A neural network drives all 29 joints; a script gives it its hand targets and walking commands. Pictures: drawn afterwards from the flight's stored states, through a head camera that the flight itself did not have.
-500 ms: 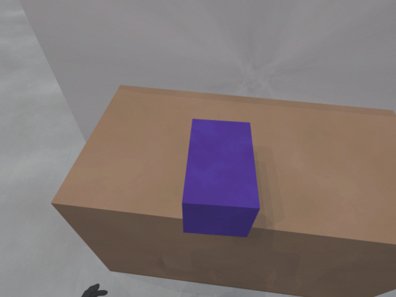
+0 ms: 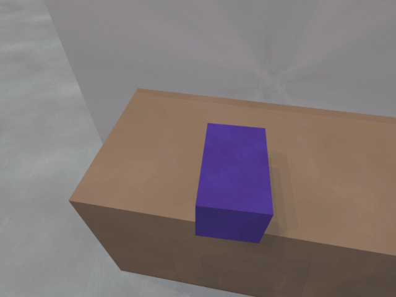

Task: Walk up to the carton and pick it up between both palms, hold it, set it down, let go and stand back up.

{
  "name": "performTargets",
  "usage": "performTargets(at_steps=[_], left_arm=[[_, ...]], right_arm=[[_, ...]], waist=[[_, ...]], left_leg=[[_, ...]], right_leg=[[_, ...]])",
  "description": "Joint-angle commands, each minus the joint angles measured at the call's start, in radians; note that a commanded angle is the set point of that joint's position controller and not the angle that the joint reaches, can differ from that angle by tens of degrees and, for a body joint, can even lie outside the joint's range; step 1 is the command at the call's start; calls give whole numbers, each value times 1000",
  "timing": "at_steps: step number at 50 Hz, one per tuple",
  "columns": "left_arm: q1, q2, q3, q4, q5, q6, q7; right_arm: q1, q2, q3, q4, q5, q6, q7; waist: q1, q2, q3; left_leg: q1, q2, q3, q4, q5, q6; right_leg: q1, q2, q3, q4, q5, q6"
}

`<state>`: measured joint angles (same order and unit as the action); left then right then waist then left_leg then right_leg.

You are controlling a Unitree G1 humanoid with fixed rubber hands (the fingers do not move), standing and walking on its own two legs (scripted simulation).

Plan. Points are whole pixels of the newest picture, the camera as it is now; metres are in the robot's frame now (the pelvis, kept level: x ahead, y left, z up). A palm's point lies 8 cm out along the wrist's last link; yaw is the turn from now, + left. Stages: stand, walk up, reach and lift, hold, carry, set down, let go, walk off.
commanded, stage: stand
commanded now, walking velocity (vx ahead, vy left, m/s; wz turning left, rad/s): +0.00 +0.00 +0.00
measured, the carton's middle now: (231, 179) +0.42 -0.06 -0.05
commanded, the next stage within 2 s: none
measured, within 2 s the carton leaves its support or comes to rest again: neither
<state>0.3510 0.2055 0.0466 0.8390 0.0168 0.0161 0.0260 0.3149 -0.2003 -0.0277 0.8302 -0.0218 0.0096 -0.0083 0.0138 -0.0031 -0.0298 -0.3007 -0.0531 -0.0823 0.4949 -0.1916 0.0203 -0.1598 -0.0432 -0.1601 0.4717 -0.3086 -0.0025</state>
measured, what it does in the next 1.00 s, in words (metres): stands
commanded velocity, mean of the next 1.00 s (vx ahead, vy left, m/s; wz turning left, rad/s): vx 0.00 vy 0.00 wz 0.00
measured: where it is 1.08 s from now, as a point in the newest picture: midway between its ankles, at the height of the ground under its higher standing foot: outside the picture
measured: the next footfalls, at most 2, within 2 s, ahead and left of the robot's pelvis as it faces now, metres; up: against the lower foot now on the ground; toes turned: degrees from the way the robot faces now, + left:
none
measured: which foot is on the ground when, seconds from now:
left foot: down 0.00-1.00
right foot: down 0.00-1.00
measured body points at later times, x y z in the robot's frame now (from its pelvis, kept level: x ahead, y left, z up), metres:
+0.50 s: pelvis +0.03 -0.02 +0.00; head +0.02 -0.01 +0.45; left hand +0.02 +0.21 -0.16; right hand +0.07 -0.26 -0.14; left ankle +0.04 +0.10 -0.74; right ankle -0.04 -0.11 -0.74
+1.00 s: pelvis +0.02 -0.03 +0.00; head +0.03 -0.04 +0.45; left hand -0.02 +0.19 -0.16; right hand +0.03 -0.25 -0.16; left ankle +0.04 +0.10 -0.74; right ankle -0.04 -0.11 -0.74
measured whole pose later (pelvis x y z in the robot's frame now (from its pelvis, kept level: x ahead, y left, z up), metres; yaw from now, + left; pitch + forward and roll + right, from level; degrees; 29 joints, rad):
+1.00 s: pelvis +0.02 -0.03 +0.00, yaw +2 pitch -2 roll +0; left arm 0.36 0.14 0.03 1.12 0.02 0.01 0.05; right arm 0.30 -0.13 0.00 1.09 -0.01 0.02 -0.05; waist 0.01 0.01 0.03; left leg -0.21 -0.03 -0.12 0.47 -0.22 -0.02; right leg -0.05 -0.01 -0.19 0.42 -0.34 -0.04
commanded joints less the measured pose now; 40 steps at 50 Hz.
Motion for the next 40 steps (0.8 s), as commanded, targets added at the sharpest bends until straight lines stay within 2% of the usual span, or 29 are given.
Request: performTargets(at_steps=[1, 2, 3, 4, 6, 7, 8, 9, 10, 11, 12, 13, 14, 15, 16, 18, 20, 21, 22, 23, 26, 27, 28, 29, 30, 31, 33, 38, 40], left_arm=[[49, 104, 21, -7, 11, -10, 4], [55, 54, 8, 6, 13, -10, 8], [42, 54, 10, 13, 15, -14, 13], [43, 91, 17, 19, 14, -20, 16], [52, 84, 16, 31, 6, -31, 15], [38, 96, 17, 35, 4, -33, 18], [13, 100, 21, 35, -1, -36, 11], [50, 104, 14, 62, 3, -34, 19], [63, 85, 10, 64, 1, -37, 22], [58, 79, 14, 62, -2, -37, 21], [50, 120, 20, 76, -2, -35, 20], [60, 114, 16, 92, -3, -34, 21], [63, 77, 9, 91, -2, -27, 21], [59, 89, 15, 108, -1, -22, 24], [65, 56, 2, 107, 6, -17, 24], [81, 61, 5, 118, 0, -15, 28], [115, 42, 0, 149, 0, -11, 26], [106, 76, 6, 149, 3, -9, 21], [77, 97, 15, 147, 3, -11, 22], [78, 88, 14, 157, 0, -6, 21], [81, 40, -5, 182, 5, -10, 31], [77, 73, 2, 192, 0, -9, 29], [67, 60, 4, 178, -7, -13, 24], [41, 85, 10, 184, 5, -11, 21], [78, 35, 6, 198, -6, -11, 21], [80, 51, 2, 208, 2, -11, 24], [112, 37, 0, 225, -7, -11, 28], [60, 18, -1, 232, 6, -5, 27], [67, 39, -5, 243, 2, -11, 31]], right_arm=[[-1, -137, -33, -29, 11, -1, -16], [-21, -122, -32, -38, 7, -5, -14], [17, -131, -37, -34, 7, -7, -16], [6, -91, -27, -28, 15, -13, -12], [-10, -68, -18, -2, 9, -16, -11], [-8, -99, -27, 7, 3, -17, -11], [-3, -104, -33, 5, 10, -25, -7], [12, -119, -34, 13, 3, -20, -14], [20, -131, -38, 23, 5, -18, -23], [43, -138, -41, 40, 8, -13, -26], [2, -93, -27, 47, 13, -12, -22], [16, -72, -26, 64, 10, -5, -24], [26, -55, -22, 72, 13, -2, -28], [28, -47, -15, 71, 10, -5, -22], [14, -94, -28, 74, 11, -3, -27], [23, -79, -20, 94, 4, 5, -31], [4, -60, -16, 102, 9, -7, -29], [36, -28, -3, 109, 18, -11, -34], [47, -62, -7, 125, 15, -12, -36], [7, -39, -6, 128, 11, -12, -35], [22, -48, -10, 138, 13, 2, -41], [8, -92, -14, 130, 8, -3, -39], [12, -88, -15, 138, 13, -7, -39], [34, -40, -4, 151, 16, -12, -39], [14, -83, -6, 150, 8, -17, -45], [18, -70, -13, 158, 8, -11, -45], [11, -60, -7, 170, 11, -12, -51], [24, -5, 6, 210, 11, 0, -49], [10, -40, 4, 204, 6, 4, -49]], waist=[[18, 15, 132], [23, -30, 149], [-4, 24, 86], [5, -19, 56], [14, -11, 75], [4, -4, 15], [0, -42, -9], [-3, -122, 31], [0, -44, 2], [-4, -24, -33], [3, -46, 13], [1, -58, 27], [-6, -12, 62], [-5, -27, 37], [-2, -9, 97], [3, -8, 64], [12, 30, 94], [5, 88, 59], [-2, 84, 60], [11, 22, 100], [-5, 38, 124], [-5, -36, 91], [-2, 32, 32], [-16, 2, 111], [12, 12, 66], [8, -11, 85], [17, -9, 69], [-2, 27, 139], [-1, -22, 175]], left_leg=[[-129, 101, -164, -198, -126, 41], [-124, 96, -150, -171, -98, 32], [-84, 91, -135, -160, -40, 30], [-58, 66, -100, -104, 34, 25], [-7, 60, -59, -62, 117, 12], [54, 75, -58, -65, 184, 21], [23, 74, -73, -58, 230, 25], [18, 64, -45, -45, 198, 15], [15, 63, -32, -28, 204, 7], [52, 69, -25, -29, 204, 9], [31, 63, -29, -38, 180, 2], [31, 61, -22, -40, 165, 1], [24, 79, -43, -39, 177, 5], [15, 82, -36, -38, 229, 8], [-2, 77, -46, -30, 227, 16], [22, 82, -44, -41, 250, 14], [25, 90, -61, -46, 269, 10], [40, 96, -66, -49, 312, 11], [24, 92, -73, -54, 315, 18], [31, 96, -78, -56, 303, 18], [29, 98, -91, -77, 222, 25], [37, 93, -88, -68, 254, 31], [85, 95, -86, -55, 290, 35], [27, 99, -96, -72, 270, 32], [67, 109, -96, -65, 326, 37], [48, 92, -81, -71, 314, 26], [55, 91, -81, -54, 297, 27], [38, 101, -89, -80, 220, 20], [38, 92, -77, -81, 220, 17]], right_leg=[[19, -44, 98, -106, -22, -39], [-7, -54, 103, -130, -37, -36], [30, -63, 112, -118, 17, -45], [28, -81, 132, -153, 14, -50], [-15, -102, 140, -178, 34, -55], [11, -98, 139, -150, 128, -61], [66, -85, 108, -133, 181, -56], [52, -96, 104, -135, 260, -56], [91, -109, 118, -128, 357, -55], [82, -117, 116, -118, 279, -73], [68, -90, 90, -126, 258, -58], [54, -102, 108, -134, 274, -61], [48, -91, 110, -128, 243, -62], [81, -93, 79, -115, 308, -63], [52, -106, 114, -111, 287, -73], [93, -91, 92, -110, 313, -63], [76, -79, 86, -109, 273, -56], [93, -78, 84, -99, 250, -60], [105, -73, 81, -107, 234, -50], [61, -73, 68, -117, 209, -52], [43, -64, 75, -146, 123, -38], [94, -71, 79, -134, 195, -39], [95, -78, 94, -134, 219, -48], [82, -77, 80, -124, 209, -49], [106, -66, 73, -114, 207, -44], [110, -73, 67, -129, 222, -46], [114, -76, 78, -119, 249, -58], [50, -72, 74, -143, 110, -51], [20, -82, 76, -156, 148, -44]])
